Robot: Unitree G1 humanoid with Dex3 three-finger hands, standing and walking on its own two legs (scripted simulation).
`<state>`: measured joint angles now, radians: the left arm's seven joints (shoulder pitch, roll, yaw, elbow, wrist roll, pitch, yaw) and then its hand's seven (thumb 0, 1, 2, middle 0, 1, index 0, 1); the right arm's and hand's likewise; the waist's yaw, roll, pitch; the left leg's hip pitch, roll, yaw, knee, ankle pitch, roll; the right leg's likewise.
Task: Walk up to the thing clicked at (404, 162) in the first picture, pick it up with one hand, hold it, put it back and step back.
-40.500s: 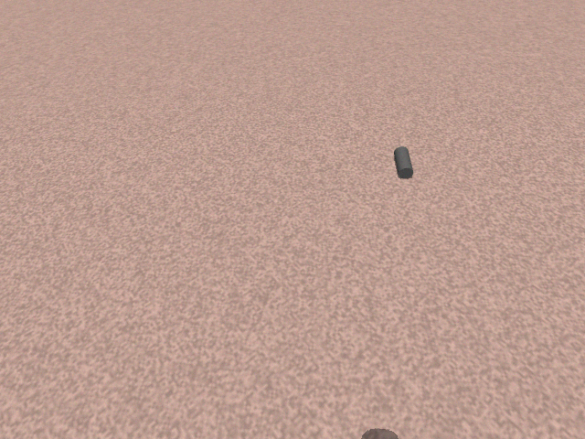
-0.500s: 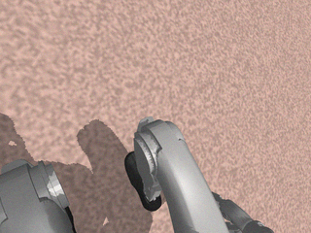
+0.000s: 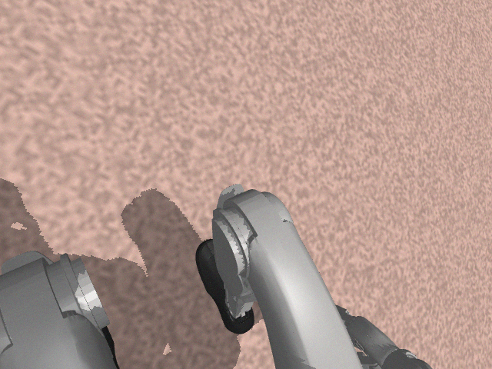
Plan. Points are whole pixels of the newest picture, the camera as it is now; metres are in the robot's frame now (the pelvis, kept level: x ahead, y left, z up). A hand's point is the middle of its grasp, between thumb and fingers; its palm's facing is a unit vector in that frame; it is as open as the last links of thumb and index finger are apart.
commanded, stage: withdraw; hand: left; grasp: from above
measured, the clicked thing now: out of the picture +0.48 +0.34 -0.27
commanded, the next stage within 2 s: home in 1.02 s
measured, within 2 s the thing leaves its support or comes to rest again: neither
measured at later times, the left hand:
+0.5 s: hand out of the picture +0.48 +0.36 -0.12, palm faces -0.28 -0.06 -0.96, open 14.1 cm
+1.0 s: hand out of the picture +0.43 +0.34 -0.13, palm faces -0.50 -0.11 -0.86, open 14.0 cm
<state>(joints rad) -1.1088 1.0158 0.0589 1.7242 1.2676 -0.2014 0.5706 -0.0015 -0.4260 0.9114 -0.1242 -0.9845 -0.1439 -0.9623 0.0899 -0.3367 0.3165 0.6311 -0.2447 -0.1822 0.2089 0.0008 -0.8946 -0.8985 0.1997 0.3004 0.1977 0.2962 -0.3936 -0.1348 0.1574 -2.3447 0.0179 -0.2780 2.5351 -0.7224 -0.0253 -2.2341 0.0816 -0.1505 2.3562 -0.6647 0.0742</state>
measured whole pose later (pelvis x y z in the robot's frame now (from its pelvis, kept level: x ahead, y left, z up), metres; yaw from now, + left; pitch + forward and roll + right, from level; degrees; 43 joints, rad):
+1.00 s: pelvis -0.01 -0.01 +0.03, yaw +6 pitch +32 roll -9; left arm -1.07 0.83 0.00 1.46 1.24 -0.23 0.24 0.00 -0.51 1.01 -0.09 -1.00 -0.09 -1.00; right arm 0.18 -0.34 0.15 0.65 -0.13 0.03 0.09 0.00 -0.90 -0.90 0.20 0.30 0.20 0.30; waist -0.29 -0.03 0.00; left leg -2.30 0.00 -0.17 2.35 -0.63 -0.02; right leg -2.21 0.03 -0.08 2.26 -0.63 0.04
